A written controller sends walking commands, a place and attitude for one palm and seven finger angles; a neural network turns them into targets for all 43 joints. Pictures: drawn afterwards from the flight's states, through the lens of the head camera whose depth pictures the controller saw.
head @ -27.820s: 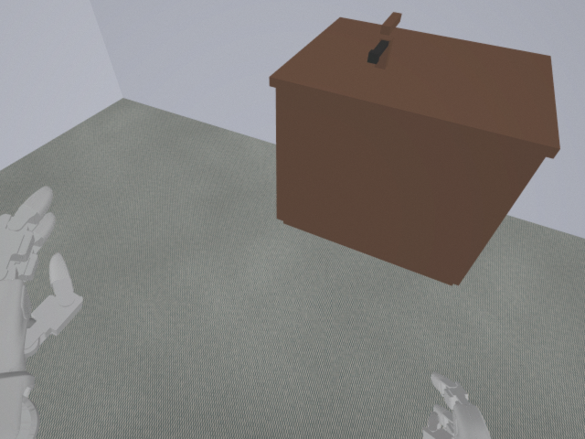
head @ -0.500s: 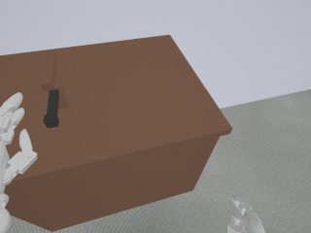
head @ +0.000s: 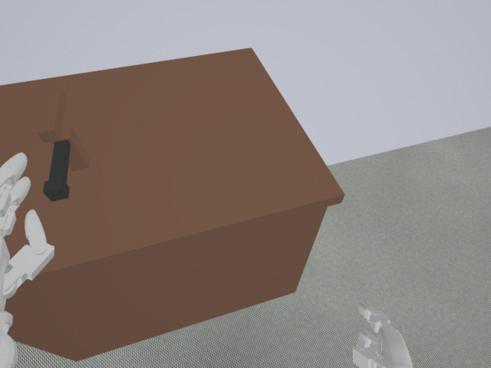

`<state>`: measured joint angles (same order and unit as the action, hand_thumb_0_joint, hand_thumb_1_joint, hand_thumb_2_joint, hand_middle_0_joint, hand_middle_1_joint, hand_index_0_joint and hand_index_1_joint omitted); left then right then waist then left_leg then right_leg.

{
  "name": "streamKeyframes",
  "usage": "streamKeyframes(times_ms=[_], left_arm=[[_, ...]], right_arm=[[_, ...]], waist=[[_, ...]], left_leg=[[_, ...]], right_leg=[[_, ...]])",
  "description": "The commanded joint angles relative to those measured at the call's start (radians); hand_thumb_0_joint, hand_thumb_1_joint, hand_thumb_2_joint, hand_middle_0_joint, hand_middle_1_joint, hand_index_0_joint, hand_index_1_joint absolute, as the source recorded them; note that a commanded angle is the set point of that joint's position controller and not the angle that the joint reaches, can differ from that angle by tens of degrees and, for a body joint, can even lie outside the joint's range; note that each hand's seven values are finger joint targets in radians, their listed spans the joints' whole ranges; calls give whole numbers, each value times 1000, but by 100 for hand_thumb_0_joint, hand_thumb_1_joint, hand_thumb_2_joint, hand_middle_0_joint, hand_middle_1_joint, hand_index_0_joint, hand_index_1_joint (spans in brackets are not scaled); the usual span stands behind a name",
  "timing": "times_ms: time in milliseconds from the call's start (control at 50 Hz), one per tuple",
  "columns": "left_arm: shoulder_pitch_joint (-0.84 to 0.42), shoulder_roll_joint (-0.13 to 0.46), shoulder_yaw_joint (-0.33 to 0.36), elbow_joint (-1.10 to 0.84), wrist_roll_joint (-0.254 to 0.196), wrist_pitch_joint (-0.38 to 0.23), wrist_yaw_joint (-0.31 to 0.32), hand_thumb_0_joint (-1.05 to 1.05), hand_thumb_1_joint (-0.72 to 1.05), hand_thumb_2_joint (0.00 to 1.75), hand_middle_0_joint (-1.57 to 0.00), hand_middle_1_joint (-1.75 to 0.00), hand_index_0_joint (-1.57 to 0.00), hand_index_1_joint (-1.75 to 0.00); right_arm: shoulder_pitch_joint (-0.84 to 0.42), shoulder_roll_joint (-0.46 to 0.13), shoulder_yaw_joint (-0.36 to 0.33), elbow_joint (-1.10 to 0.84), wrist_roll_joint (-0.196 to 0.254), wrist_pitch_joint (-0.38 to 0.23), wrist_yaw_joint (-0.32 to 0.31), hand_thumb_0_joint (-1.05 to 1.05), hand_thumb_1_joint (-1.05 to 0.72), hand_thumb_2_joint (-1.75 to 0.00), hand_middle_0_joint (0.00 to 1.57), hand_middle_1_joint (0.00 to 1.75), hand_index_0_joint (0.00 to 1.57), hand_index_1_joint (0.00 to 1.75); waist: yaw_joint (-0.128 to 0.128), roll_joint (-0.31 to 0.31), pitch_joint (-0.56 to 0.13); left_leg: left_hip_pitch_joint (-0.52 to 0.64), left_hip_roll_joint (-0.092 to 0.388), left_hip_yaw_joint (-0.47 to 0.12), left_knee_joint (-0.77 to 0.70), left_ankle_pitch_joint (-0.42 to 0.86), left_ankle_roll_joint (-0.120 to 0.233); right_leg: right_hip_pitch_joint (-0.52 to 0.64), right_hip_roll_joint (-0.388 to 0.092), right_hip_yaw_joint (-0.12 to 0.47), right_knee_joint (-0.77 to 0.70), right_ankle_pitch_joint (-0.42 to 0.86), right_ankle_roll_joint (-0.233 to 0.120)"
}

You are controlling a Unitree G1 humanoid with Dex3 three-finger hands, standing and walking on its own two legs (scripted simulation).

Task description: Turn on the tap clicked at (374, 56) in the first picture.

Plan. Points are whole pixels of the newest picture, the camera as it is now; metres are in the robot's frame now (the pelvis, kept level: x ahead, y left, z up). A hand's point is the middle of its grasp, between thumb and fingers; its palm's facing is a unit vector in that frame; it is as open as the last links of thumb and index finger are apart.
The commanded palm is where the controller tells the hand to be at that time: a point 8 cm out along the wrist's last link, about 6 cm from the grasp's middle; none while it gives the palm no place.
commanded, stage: come to a stop and stand still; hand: left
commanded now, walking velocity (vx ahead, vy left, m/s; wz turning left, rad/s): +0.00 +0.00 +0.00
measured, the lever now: (56, 189) +0.37 +0.36 +0.06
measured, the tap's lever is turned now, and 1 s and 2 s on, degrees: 0 0 0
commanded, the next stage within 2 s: look again from close up in 0.66 s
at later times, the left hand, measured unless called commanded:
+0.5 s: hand (102, 269) +0.20 +0.18 +0.16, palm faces +0.41 -0.79 -0.45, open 7.4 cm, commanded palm +0.14 +0.22 +0.18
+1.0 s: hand (85, 246) +0.22 +0.21 +0.16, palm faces +0.35 -0.84 -0.42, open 7.4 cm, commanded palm +0.15 +0.24 +0.18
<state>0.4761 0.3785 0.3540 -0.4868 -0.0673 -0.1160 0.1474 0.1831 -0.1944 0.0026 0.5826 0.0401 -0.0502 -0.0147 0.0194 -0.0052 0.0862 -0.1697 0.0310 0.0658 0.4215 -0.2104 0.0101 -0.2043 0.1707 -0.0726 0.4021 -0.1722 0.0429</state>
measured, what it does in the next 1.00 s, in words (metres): steps on the spot: right foot, then left foot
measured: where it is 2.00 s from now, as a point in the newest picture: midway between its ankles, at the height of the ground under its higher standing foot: outside the picture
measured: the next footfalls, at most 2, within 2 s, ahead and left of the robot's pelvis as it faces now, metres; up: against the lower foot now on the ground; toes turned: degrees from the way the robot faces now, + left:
right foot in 0.32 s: +0.05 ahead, -0.10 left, +0.00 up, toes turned +3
left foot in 0.62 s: +0.02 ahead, +0.05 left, +0.00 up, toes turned +4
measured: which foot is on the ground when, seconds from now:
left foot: down 0.00-0.34, up 0.36-0.60, down 0.62-1.00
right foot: down 0.00-0.20, up 0.22-0.30, down 0.32-1.00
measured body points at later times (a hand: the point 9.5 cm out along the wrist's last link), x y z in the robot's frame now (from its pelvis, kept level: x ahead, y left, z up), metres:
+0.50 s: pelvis -0.01 -0.07 +0.00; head +0.02 -0.09 +0.44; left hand +0.17 +0.22 +0.18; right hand +0.14 -0.31 -0.11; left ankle -0.02 +0.05 -0.70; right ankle +0.02 -0.13 -0.74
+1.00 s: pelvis -0.01 -0.04 +0.00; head +0.01 -0.05 +0.45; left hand +0.20 +0.25 +0.18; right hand +0.17 -0.26 -0.08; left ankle -0.02 +0.05 -0.74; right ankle +0.02 -0.13 -0.74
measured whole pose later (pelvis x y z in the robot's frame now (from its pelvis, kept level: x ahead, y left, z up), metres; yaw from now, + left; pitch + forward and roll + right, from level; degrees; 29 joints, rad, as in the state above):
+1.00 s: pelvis -0.01 -0.04 +0.00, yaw -1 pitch +0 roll +0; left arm 0.36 0.37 0.35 -0.36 -0.05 -0.21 0.08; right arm 0.19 -0.22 0.01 0.54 0.04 -0.11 0.03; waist 0.02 0.03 0.06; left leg -0.19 -0.01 0.10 0.44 -0.25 0.05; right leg -0.25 0.07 0.02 0.40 -0.15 -0.03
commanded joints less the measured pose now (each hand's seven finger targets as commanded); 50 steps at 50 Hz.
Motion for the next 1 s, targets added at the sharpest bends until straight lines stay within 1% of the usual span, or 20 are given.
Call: streamKeyframes(times_ms=[0, 40, 80, 140, 160, 180, 220, 280, 320, 360, 400, 500, 600, 720, 740, 760, 780, 820, 860, 980], left_arm=[[-68, 161, 93, -186, 23, -35, 10, 0, 90, 90, -20, -30, -20, -30], [-71, 213, 132, -207, 30, -40, 7, 0, 90, 90, -20, -30, -20, -30], [-33, 206, 141, -219, 3, -44, 11, 0, 90, 90, -20, -30, -20, -30], [-50, 197, 124, -207, -9, -66, 22, 0, 90, 90, -20, -30, -20, -30], [-52, 196, 108, -204, -13, -76, 24, 0, 90, 90, -20, -30, -20, -30], [-24, 209, 139, -198, -10, -70, 33, 0, 90, 90, -20, -30, -20, -30], [-43, 176, 139, -193, 24, -37, 4, 0, 90, 90, -20, -30, -20, -30], [10, 218, 190, -173, 19, -53, 7, 0, 90, 90, -20, -30, -20, -30], [-94, 248, 199, -177, 16, -71, 1, 0, 90, 90, -20, -30, -20, -30], [-49, 194, 148, -204, 0, -70, -11, 0, 90, 90, -20, -30, -20, -30], [1, 193, 160, -206, -4, -79, 0, 0, 90, 90, -20, -30, -20, -30], [-33, 181, 144, -174, 13, -99, 39, 0, 90, 90, -20, -30, -20, -30], [-67, 157, 91, -208, 21, -91, 35, 0, 90, 90, -20, -30, -20, -30], [-32, 161, 104, -184, 12, -68, 30, 0, 90, 90, -20, -30, -20, -30], [-1049, 901, 647, -418, 132, -172, 9, 0, 90, 90, -20, -30, -20, -30], [-834, 579, 427, -10, 44, -160, -18, 0, 90, 90, -20, -30, -20, -30], [-576, 301, 236, 124, 29, -155, -50, 0, 90, 90, -20, -30, -20, -30], [-269, 137, 81, 115, 0, -160, -77, 0, 90, 90, -20, -30, -20, -30], [-86, 49, -8, 57, -8, -148, -81, 0, 90, 90, -20, -30, -20, -30], [-156, 242, 184, -104, 13, -149, -46, 0, 90, 90, -20, -30, -20, -30]], right_arm=[[-121, -112, -41, -203, -18, -34, -11, 0, -90, -90, 20, 30, 20, 30], [-88, -120, -43, -205, -13, -31, -13, 0, -90, -90, 20, 30, 20, 30], [-37, -111, -62, -174, 11, -39, -2, 0, -90, -90, 20, 30, 20, 30], [-32, -115, -72, -109, 13, -58, -6, 0, -90, -90, 20, 30, 20, 30], [-45, -137, -78, -110, -3, -60, -12, 0, -90, -90, 20, 30, 20, 30], [-140, -122, -64, -189, -43, -55, -4, 0, -90, -90, 20, 30, 20, 30], [-111, -107, -71, -184, -19, -31, 7, 0, -90, -90, 20, 30, 20, 30], [-29, -124, -52, -195, 3, -61, -13, 0, -90, -90, 20, 30, 20, 30], [-47, -97, -49, -183, 2, -85, -18, 0, -90, -90, 20, 30, 20, 30], [-23, -143, -89, -175, 15, -84, 4, 0, -90, -90, 20, 30, 20, 30], [-34, -101, -55, -146, 6, -76, 2, 0, -90, -90, 20, 30, 20, 30], [-51, -91, -42, -138, -20, -79, -27, 0, -90, -90, 20, 30, 20, 30], [-55, -157, -76, -151, -6, -81, -30, 0, -90, -90, 20, 30, 20, 30], [-64, -135, -55, -163, -6, -57, -22, 0, -90, -90, 20, 30, 20, 30], [64, -133, -69, -118, -38, -125, -32, 0, -90, -90, 20, 30, 20, 30], [-28, -87, -45, -58, 1, -123, -26, 0, -90, -90, 20, 30, 20, 30], [-17, -125, -61, -95, -18, -132, -11, 0, -90, -90, 20, 30, 20, 30], [-10, -133, -59, -132, 2, -125, 24, 0, -90, -90, 20, 30, 20, 30], [-28, -125, -53, -156, 16, -112, 52, 0, -90, -90, 20, 30, 20, 30], [-63, -127, -31, -193, -14, -99, 11, 0, -90, -90, 20, 30, 20, 30]], waist=[[15, 262, -165], [-2, 31, -92], [-31, -238, -149], [-74, -31, -207], [-92, 288, -234], [-37, 594, -240], [19, 184, -84], [10, -44, -143], [-47, -321, -142], [-26, -222, -117], [-33, -35, -112], [-10, -79, -207], [8, 45, -207], [-10, 2, -165], [9, -158, -19], [0, 113, -108], [5, 151, -203], [24, 108, -241], [33, 30, -242], [17, -93, -169]], left_leg=[[-210, 211, -195, -88, -117, 104], [-229, 70, -129, 72, -198, 54], [-128, -65, 13, 191, -198, 6], [164, -42, 95, -98, -60, 43], [241, 165, -112, -144, 65, 158], [-10, 374, -356, -152, 136, 267], [-209, 252, -165, -67, -27, 171], [-159, 110, -113, 241, -113, 59], [-278, -46, -20, 555, -281, -6], [-252, -45, -102, 699, -236, -15], [-282, -9, -117, 604, -220, -8], [-76, -54, -23, 105, -99, 21], [78, 94, -144, 0, 137, 66], [-46, 51, -137, 26, -2, 40], [-91, 9, 13, 98, 72, 11], [-61, 65, -75, 21, 81, 11], [15, 29, -58, 19, 91, -3], [0, 17, -32, 19, 43, 22], [6, 36, -46, -14, 66, 33], [-42, 51, -85, -67, -38, 30]], right_leg=[[155, -239, 193, 144, -103, 7], [111, -255, 270, -125, -26, 1], [106, -321, 332, -258, 262, 135], [84, -165, 70, -8, 827, 348], [-58, -129, 78, 426, 753, 289], [-76, -160, 262, 859, -139, 106], [-166, -201, 259, 696, -307, -39], [49, -204, 60, -51, -18, -24], [29, -388, 267, -105, 199, -112], [-104, -485, 554, -206, 77, -153], [-48, -489, 473, -140, 61, -213], [48, -383, 299, -117, 102, -121], [12, -283, 230, -65, 81, -19], [51, -288, 242, -114, 27, -57], [-121, -210, 222, -196, 199, 86], [-60, -336, 236, -79, 111, -86], [15, -270, 289, -27, 194, -88], [95, -278, 282, -50, 221, 7], [114, -257, 232, -40, 196, 21], [31, -235, 217, -95, -55, -41]])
